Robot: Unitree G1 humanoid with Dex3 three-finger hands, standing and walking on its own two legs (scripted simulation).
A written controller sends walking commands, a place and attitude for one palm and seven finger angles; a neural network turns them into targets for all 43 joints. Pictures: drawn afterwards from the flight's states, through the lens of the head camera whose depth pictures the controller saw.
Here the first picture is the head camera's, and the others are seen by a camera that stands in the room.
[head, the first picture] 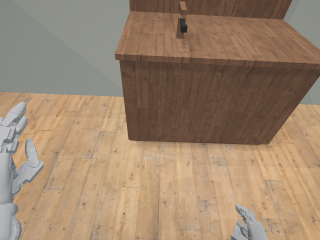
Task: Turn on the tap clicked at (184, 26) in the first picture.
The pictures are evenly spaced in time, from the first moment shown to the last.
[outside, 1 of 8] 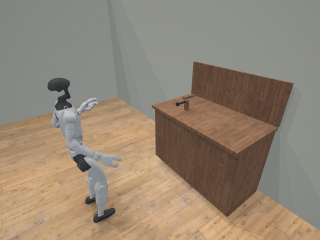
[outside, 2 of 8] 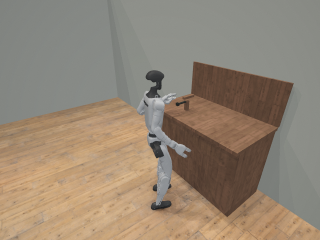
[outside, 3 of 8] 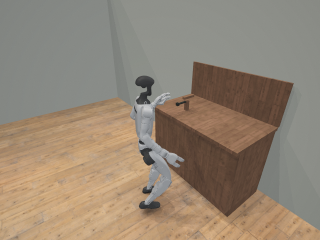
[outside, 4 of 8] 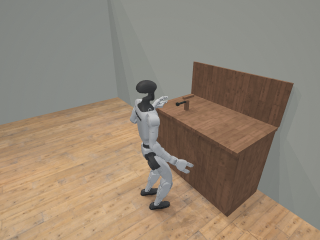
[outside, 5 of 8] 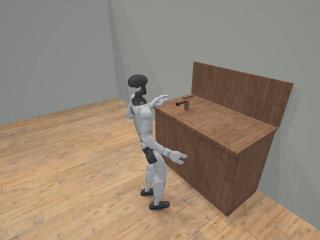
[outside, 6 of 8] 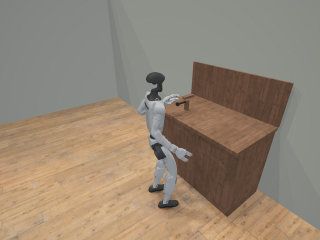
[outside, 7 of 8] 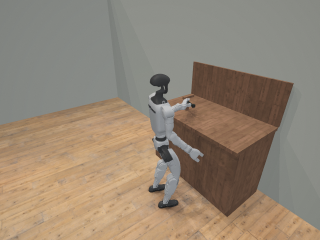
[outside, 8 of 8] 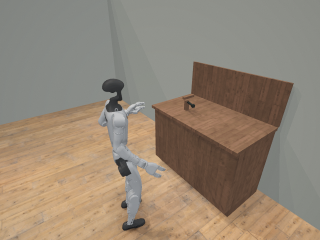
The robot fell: no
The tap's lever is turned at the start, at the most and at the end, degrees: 0 77 75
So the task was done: yes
